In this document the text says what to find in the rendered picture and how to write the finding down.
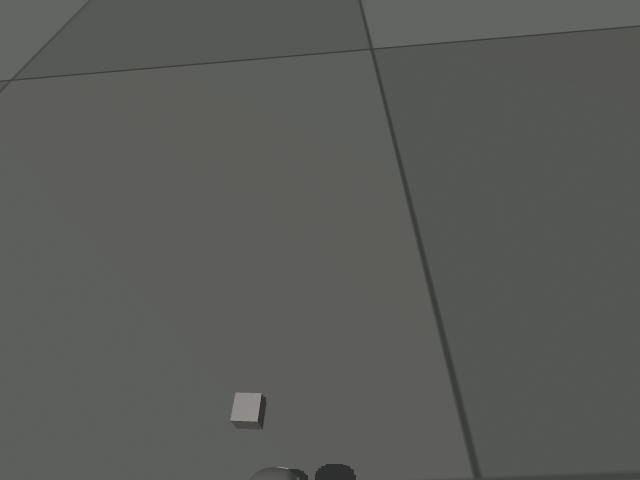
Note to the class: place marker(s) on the cube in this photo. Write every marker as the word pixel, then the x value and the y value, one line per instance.
pixel 248 411

